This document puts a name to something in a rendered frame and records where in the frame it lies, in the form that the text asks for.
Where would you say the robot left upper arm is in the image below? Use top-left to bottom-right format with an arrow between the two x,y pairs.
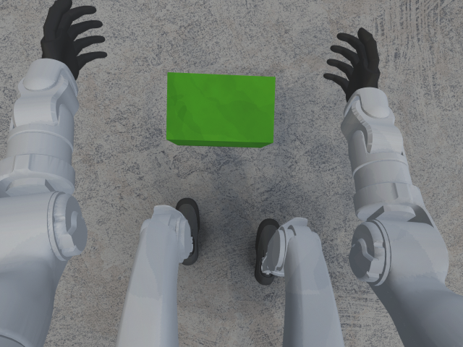
0,191 -> 88,347

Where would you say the robot left hand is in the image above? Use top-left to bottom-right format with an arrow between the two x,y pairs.
41,0 -> 107,81

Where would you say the carton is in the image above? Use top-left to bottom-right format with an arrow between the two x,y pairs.
166,72 -> 276,147

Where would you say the robot right forearm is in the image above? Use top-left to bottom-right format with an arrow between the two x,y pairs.
341,87 -> 449,275

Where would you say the left robot foot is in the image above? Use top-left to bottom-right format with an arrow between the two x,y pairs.
176,198 -> 200,265

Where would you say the robot right hand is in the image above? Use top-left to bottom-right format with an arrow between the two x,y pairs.
323,27 -> 380,102

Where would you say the robot right upper arm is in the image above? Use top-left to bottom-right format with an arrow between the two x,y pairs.
349,219 -> 463,347

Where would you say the robot left forearm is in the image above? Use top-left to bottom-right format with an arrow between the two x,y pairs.
0,59 -> 79,198

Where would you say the robot left shin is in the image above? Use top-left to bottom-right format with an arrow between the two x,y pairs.
139,205 -> 193,255

